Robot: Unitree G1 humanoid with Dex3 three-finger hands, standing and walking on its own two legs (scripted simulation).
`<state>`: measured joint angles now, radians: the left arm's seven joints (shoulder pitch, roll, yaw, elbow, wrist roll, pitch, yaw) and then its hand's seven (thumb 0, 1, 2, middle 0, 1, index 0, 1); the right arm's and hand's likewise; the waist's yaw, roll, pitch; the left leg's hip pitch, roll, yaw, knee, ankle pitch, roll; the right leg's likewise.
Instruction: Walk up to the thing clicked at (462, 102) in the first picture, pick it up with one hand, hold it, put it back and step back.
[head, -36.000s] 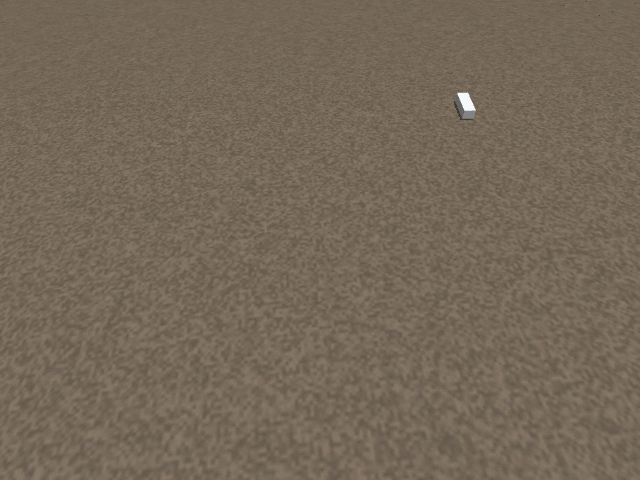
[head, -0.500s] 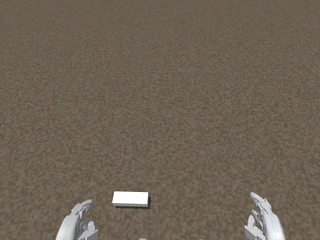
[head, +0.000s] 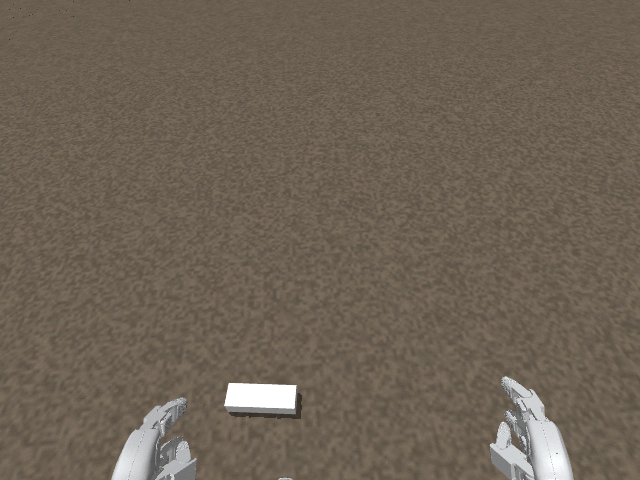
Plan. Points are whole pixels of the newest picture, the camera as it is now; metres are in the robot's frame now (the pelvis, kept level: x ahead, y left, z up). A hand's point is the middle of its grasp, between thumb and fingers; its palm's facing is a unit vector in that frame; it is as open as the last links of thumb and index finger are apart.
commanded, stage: home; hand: left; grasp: from above
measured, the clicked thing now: (262, 398) +0.45 +0.21 -0.69
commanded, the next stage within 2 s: stand in 0.86 s
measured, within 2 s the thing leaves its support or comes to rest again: neither
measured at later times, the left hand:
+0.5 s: hand (191, 463) +0.17 +0.18 -0.05, palm faces +0.03 -0.98 -0.21, open 7.4 cm
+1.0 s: hand (188, 466) +0.16 +0.19 -0.06, palm faces +0.02 -0.97 -0.26, open 7.4 cm
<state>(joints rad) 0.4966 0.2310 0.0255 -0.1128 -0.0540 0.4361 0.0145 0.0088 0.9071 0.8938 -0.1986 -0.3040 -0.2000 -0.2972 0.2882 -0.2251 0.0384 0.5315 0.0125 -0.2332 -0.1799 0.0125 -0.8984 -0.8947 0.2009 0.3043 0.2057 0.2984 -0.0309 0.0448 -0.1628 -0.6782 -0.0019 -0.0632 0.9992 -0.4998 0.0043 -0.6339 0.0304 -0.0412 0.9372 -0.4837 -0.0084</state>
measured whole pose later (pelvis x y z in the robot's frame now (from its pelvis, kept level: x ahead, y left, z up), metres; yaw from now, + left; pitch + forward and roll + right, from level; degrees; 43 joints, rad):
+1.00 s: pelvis +0.00 +0.00 +0.00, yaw +0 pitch +8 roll -2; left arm 0.43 0.25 0.00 0.01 -0.01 0.32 0.03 0.01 0.91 0.89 -0.20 -0.31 -0.20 -0.30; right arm 0.26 -0.23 0.02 0.58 -0.04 -0.19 -0.15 0.01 -0.90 -0.89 0.20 0.30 0.20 0.30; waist -0.01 0.03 -0.10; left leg -0.62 -0.01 -0.05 0.98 -0.49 0.01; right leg -0.58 0.02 -0.03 0.93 -0.48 -0.01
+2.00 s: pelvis -0.01 +0.01 +0.07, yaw +0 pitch -4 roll +0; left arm 0.14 0.29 0.04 1.15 0.02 0.00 0.03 0.00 0.91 0.89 -0.20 -0.30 -0.20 -0.30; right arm 0.14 -0.30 -0.02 1.14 -0.02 -0.01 -0.03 0.00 -0.90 -0.89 0.20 0.30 0.20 0.30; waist 0.02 0.01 0.06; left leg -0.09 -0.04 -0.04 0.34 -0.18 0.02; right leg -0.07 -0.02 -0.01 0.33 -0.19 0.02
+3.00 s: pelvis +0.00 +0.00 +0.07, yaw +0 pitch -3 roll +0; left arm 0.10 0.31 0.03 1.15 0.01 -0.01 0.01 0.00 0.91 0.89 -0.20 -0.30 -0.20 -0.30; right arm 0.11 -0.33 0.00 1.14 -0.01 -0.02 -0.02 0.00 -0.90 -0.89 0.20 0.30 0.20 0.30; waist 0.01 0.01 0.05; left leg -0.08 -0.02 -0.05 0.30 -0.18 0.01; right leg -0.06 0.00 -0.01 0.30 -0.19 0.00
